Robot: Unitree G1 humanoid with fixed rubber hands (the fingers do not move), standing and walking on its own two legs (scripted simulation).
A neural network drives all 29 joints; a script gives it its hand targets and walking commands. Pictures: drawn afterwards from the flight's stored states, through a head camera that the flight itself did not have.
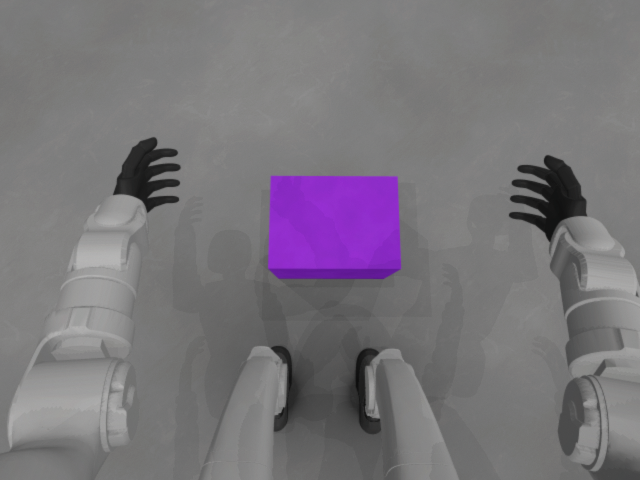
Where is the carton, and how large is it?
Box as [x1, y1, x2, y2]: [268, 176, 400, 278]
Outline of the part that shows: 271,176 268,268 278,278 384,278 400,268 397,176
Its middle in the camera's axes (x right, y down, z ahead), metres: +0.03 -0.02 +0.97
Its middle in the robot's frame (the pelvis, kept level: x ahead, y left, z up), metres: +0.50 -0.02 -0.57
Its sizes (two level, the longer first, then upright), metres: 0.289 0.212 0.227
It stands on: the floor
